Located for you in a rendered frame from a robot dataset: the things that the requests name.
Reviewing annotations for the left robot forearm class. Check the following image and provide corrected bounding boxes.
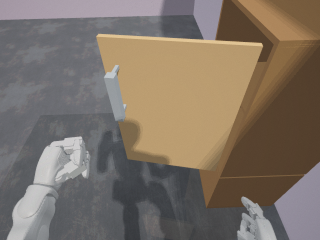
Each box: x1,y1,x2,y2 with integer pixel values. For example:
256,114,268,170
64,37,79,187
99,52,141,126
6,184,59,240

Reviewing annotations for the handle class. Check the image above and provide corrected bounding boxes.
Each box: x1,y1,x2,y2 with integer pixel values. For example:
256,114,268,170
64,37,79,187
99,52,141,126
104,65,127,122

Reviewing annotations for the robot left hand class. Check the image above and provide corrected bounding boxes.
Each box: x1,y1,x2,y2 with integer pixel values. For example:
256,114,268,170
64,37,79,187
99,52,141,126
33,136,91,192

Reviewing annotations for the robot right hand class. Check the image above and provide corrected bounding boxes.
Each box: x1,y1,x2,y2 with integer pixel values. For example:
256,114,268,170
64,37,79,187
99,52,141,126
237,196,277,240

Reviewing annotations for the cupboard door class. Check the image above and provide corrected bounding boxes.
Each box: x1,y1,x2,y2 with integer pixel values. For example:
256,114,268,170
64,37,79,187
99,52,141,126
96,34,263,171

